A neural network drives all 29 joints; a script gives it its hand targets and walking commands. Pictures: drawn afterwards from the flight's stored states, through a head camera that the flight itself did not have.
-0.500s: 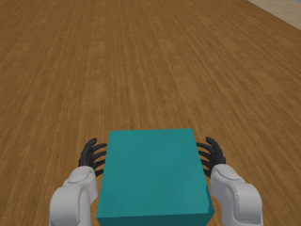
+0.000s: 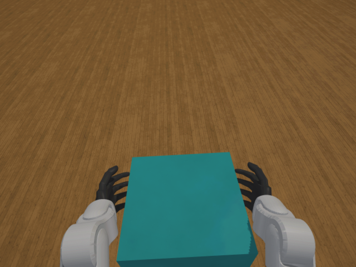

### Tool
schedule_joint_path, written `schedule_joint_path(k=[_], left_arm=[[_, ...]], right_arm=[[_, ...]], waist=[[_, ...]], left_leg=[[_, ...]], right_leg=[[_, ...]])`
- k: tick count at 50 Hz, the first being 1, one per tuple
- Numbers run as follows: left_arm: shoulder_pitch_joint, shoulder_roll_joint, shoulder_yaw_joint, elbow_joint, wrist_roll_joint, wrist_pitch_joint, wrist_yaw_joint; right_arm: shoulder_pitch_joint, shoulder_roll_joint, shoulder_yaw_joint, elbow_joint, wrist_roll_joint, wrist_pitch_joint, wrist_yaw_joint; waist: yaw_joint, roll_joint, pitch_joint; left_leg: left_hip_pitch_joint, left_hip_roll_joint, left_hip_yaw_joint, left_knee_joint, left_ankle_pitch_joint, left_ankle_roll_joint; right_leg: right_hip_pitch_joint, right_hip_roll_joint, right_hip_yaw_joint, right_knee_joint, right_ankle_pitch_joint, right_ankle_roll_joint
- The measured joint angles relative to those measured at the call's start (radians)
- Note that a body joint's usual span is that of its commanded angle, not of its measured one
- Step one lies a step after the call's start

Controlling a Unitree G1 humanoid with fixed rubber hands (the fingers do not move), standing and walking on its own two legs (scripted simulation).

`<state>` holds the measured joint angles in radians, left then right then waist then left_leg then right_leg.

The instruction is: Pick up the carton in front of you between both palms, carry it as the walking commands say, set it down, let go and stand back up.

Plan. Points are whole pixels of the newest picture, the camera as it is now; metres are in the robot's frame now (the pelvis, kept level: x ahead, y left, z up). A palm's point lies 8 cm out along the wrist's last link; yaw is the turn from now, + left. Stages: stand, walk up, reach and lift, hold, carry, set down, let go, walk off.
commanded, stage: carry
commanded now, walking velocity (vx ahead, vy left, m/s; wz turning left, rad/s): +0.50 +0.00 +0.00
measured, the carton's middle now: (184, 226) +0.21 +0.00 -0.01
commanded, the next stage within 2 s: none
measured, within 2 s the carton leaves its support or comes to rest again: neither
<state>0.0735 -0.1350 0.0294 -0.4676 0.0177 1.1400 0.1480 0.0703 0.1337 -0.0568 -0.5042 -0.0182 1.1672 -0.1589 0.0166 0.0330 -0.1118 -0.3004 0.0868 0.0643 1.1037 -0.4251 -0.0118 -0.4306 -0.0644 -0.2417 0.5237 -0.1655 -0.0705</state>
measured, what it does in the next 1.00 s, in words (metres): walks ahead: left foot, then right foot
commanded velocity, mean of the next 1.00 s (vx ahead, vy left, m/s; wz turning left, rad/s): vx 0.34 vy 0.00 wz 0.00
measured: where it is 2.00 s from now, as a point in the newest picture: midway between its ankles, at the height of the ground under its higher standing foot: (179, 184)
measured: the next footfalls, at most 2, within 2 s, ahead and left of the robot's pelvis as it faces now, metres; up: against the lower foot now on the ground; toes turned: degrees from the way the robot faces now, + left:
left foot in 0.40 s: +0.47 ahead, +0.12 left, +0.00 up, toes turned +9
right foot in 0.90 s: +0.78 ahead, -0.10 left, +0.00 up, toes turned +5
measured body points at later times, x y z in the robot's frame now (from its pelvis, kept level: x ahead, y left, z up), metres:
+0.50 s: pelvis +0.34 +0.04 +0.00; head +0.35 +0.05 +0.45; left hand +0.59 +0.18 +0.07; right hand +0.57 -0.13 +0.07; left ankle +0.44 +0.12 -0.73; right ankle +0.14 -0.08 -0.64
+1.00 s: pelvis +0.65 -0.01 +0.00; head +0.66 -0.03 +0.45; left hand +0.89 +0.14 +0.07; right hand +0.89 -0.17 +0.06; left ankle +0.49 +0.11 -0.67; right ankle +0.75 -0.09 -0.73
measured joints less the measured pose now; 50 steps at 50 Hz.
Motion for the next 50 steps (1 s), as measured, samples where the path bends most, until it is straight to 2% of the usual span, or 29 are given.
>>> schedule_joint_path(k=[1,3,7,12,17,20,21,22,23,25,27,30,33,39,42,44,45,46,47,48,50], left_arm=[[0.012,-0.001,0.002,-0.005,0.001,-0.007,-0.002],[0.031,-0.003,0.005,-0.027,-0.003,-0.023,-0.008],[0.044,-0.002,-0.002,-0.046,0.011,-0.055,-0.021],[0.058,-0.001,-0.008,-0.056,0.005,-0.043,-0.022],[0.058,-0.001,-0.012,-0.099,-0.010,-0.017,-0.012],[0.051,-0.001,-0.009,-0.129,-0.014,0.000,0.001],[0.041,0.003,-0.001,-0.125,-0.015,0.003,0.004],[0.030,0.002,0.011,-0.114,-0.015,0.006,0.007],[0.021,0.001,0.019,-0.103,-0.015,0.010,0.007],[0.014,-0.001,0.021,-0.096,-0.008,0.016,0.005],[0.018,-0.001,0.009,-0.097,0.000,0.013,0.000],[0.022,0.000,-0.007,-0.096,0.013,-0.001,-0.009],[0.029,0.001,-0.017,-0.103,0.023,-0.012,-0.015],[0.037,0.000,-0.014,-0.137,0.020,-0.001,-0.005],[0.036,0.000,-0.007,-0.144,0.010,0.011,0.000],[0.032,0.000,-0.005,-0.141,0.004,0.018,0.000],[0.027,0.000,-0.006,-0.136,0.003,0.020,0.000],[0.017,0.000,-0.009,-0.114,0.003,0.016,0.000],[0.001,0.001,-0.009,-0.087,0.004,0.010,0.000],[-0.012,0.002,-0.009,-0.067,0.003,0.004,-0.001],[-0.011,0.001,-0.006,-0.055,0.004,-0.005,-0.004]], right_arm=[[0.005,0.001,0.007,0.001,-0.004,-0.005,0.002],[0.014,0.002,0.018,-0.008,-0.011,-0.024,0.011],[0.029,0.002,0.035,-0.020,-0.029,-0.065,0.026],[0.056,0.002,0.038,-0.043,-0.023,-0.053,0.018],[0.059,0.003,0.032,-0.091,0.001,-0.029,0.003],[0.042,0.002,0.026,-0.101,0.016,-0.020,0.000],[0.031,0.002,0.028,-0.082,0.020,-0.027,-0.001],[0.014,0.002,0.028,-0.057,0.022,-0.031,-0.001],[0.002,0.001,0.027,-0.036,0.024,-0.032,-0.001],[0.001,0.001,0.024,-0.024,0.023,-0.036,0.000],[0.018,0.003,0.021,-0.034,0.021,-0.041,0.003],[0.037,0.004,0.020,-0.053,0.015,-0.051,0.011],[0.045,0.004,0.021,-0.061,0.011,-0.059,0.015],[0.036,0.003,0.028,-0.077,0.017,-0.051,0.016],[0.030,0.002,0.030,-0.077,0.016,-0.040,0.016],[0.030,0.002,0.028,-0.082,0.013,-0.031,0.016],[0.031,0.002,0.026,-0.084,0.011,-0.027,0.015],[0.022,0.003,0.016,-0.076,0.010,-0.024,0.014],[0.005,0.001,0.005,-0.063,0.008,-0.021,0.013],[-0.007,-0.001,-0.001,-0.052,0.006,-0.019,0.013],[-0.010,-0.001,0.001,-0.045,0.000,-0.021,0.013]], waist=[[0.003,-0.004,0.009],[0.009,-0.008,0.020],[0.010,-0.018,-0.011],[0.001,-0.022,-0.040],[-0.004,-0.022,-0.031],[-0.003,-0.038,-0.016],[-0.013,-0.066,-0.010],[-0.021,-0.080,-0.001],[-0.027,-0.077,0.009],[-0.034,-0.064,0.034],[-0.038,-0.054,0.048],[-0.045,-0.042,0.048],[-0.046,-0.038,0.028],[-0.029,-0.041,-0.007],[-0.021,-0.043,-0.004],[-0.020,-0.039,0.007],[-0.021,-0.039,0.011],[-0.016,-0.020,0.015],[-0.009,0.002,0.029],[-0.007,0.012,0.046],[-0.006,0.014,0.075]], left_leg=[[-0.065,-0.001,-0.003,0.045,0.033,0.008],[-0.166,0.009,0.002,0.036,0.103,0.014],[-0.276,0.031,0.026,-0.144,0.212,0.001],[-0.315,0.040,0.060,-0.394,0.343,-0.011],[-0.287,0.020,0.109,-0.561,0.409,0.013],[-0.209,-0.010,0.156,-0.626,0.379,0.037],[-0.203,-0.029,0.169,-0.593,0.372,0.066],[-0.205,-0.035,0.178,-0.548,0.334,0.086],[-0.198,-0.032,0.180,-0.529,0.299,0.096],[-0.150,-0.028,0.178,-0.568,0.277,0.088],[-0.086,-0.029,0.176,-0.639,0.277,0.086],[0.007,-0.033,0.166,-0.739,0.276,0.081],[0.098,-0.040,0.155,-0.819,0.261,0.070],[0.271,-0.049,0.142,-0.908,0.187,0.035],[0.342,-0.045,0.141,-0.890,0.113,0.005],[0.370,-0.034,0.136,-0.818,0.035,-0.018],[0.368,-0.026,0.137,-0.749,-0.012,-0.030],[0.332,-0.001,0.135,-0.640,-0.034,-0.037],[0.269,0.013,0.103,-0.493,-0.047,-0.039],[0.198,0.006,0.062,-0.353,-0.074,-0.042],[0.081,-0.022,0.016,-0.188,-0.101,-0.032]], right_leg=[[0.030,0.003,0.001,-0.032,-0.002,0.001],[0.094,0.009,0.003,-0.101,-0.002,0.004],[0.220,0.016,0.017,-0.225,-0.012,0.019],[0.381,0.020,0.030,-0.323,-0.064,0.048],[0.528,0.020,0.036,-0.344,-0.168,0.096],[0.570,-0.008,0.047,-0.232,-0.289,0.130],[0.542,-0.044,0.047,-0.115,-0.340,0.130],[0.473,-0.067,0.071,0.065,-0.325,0.120],[0.383,-0.061,0.120,0.259,-0.308,0.112],[0.212,-0.030,0.182,0.549,-0.267,0.090],[0.080,-0.022,0.188,0.644,-0.200,0.071],[-0.054,-0.032,0.169,0.583,-0.109,0.061],[-0.133,-0.046,0.153,0.444,-0.036,0.072],[-0.176,-0.050,0.107,0.141,0.096,0.090],[-0.148,-0.024,0.065,0.026,0.165,0.081],[-0.091,0.001,0.031,-0.057,0.227,0.077],[-0.048,0.009,0.016,-0.096,0.243,0.061],[-0.035,0.022,0.004,-0.082,0.168,0.012],[-0.038,0.032,-0.004,-0.052,0.114,-0.017],[-0.035,0.034,-0.007,-0.039,0.083,-0.031],[-0.007,0.029,-0.007,-0.065,0.090,-0.013]])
